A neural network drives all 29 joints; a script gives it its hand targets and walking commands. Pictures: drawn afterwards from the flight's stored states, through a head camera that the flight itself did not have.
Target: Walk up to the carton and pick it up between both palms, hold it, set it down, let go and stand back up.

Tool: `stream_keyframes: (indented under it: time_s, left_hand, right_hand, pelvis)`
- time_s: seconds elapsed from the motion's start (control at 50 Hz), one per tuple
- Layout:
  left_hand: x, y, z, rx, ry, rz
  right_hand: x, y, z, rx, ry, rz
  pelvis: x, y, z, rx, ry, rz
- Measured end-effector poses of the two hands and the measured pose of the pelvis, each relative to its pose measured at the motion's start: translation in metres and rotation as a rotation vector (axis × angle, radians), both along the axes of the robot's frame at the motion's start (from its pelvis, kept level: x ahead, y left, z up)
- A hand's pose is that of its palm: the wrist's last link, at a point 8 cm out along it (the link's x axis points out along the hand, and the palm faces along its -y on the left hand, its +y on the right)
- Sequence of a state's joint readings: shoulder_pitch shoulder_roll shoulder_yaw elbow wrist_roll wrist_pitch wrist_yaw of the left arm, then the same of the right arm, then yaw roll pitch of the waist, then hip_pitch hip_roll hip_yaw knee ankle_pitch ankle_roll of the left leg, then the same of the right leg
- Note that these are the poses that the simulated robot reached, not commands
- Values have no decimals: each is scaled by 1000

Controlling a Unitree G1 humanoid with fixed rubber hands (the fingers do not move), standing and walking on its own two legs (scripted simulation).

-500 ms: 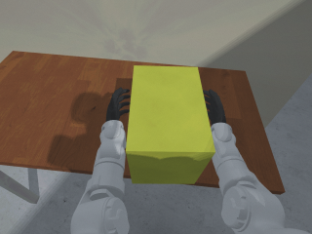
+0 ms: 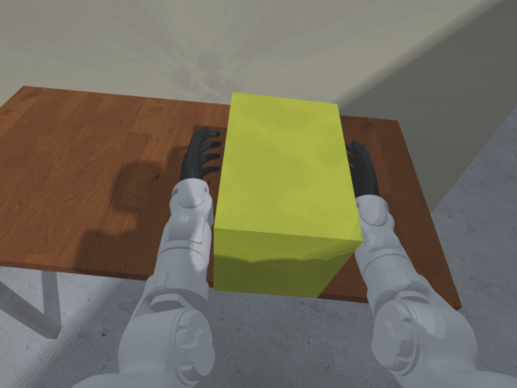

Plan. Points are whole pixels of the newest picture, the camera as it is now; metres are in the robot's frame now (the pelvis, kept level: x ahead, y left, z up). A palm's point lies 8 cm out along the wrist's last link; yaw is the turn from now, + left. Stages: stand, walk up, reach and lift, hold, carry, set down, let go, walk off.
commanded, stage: reach and lift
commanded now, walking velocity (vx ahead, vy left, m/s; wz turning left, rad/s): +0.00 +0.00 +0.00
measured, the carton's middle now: (275, 197) +0.41 +0.01 +0.05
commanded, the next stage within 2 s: hold in 1.94 s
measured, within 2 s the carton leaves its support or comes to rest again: neither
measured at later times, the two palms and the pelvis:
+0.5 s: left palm (175, 157) +0.38 +0.16 +0.16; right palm (363, 176) +0.39 -0.11 +0.14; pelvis -0.01 +0.01 +0.00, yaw +2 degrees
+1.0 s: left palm (172, 143) +0.37 +0.16 +0.20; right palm (376, 164) +0.37 -0.11 +0.18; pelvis -0.01 +0.02 +0.00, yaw +2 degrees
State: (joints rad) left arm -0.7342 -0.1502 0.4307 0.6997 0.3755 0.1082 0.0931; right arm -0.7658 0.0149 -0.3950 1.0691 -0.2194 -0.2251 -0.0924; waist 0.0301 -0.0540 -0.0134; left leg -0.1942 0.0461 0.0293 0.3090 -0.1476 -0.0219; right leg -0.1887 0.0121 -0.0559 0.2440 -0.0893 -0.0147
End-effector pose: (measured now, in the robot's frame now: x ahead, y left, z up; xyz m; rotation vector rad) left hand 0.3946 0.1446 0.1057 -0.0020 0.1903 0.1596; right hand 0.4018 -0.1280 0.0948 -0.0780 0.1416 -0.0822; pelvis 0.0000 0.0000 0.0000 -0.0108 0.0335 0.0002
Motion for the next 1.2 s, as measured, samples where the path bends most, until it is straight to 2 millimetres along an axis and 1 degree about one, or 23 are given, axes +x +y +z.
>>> stream_keyframes:
  time_s: [0.18,0.38,0.46,0.54,0.74,0.92,1.2]
  left_hand:
    - [-6,6,18,5,-7,-2]
    - [-14,13,41,19,-4,-5]
    - [-16,17,51,16,-7,-6]
    - [-18,18,60,20,-11,-11]
    - [-24,17,77,23,-23,-31]
    - [-27,14,89,33,-21,-35]
    - [-27,15,99,15,-16,-37]
  right_hand:
    - [-6,6,15,26,-6,-10]
    - [-14,14,34,74,-1,-15]
    - [-16,18,44,85,-4,-18]
    - [-18,19,55,89,-9,-23]
    - [-26,17,73,104,-21,-37]
    - [-30,15,83,113,-20,-39]
    - [-28,14,95,112,-14,-39]
  pelvis:
    - [1,3,0,-4,-57,16]
    - [-4,9,-1,-6,-112,29]
    - [-6,11,-1,-7,-120,32]
    - [-7,13,-1,-8,-133,34]
    - [-6,17,-2,-10,-165,32]
    - [-6,17,-3,-11,-183,32]
    - [-7,12,-3,-7,-181,41]
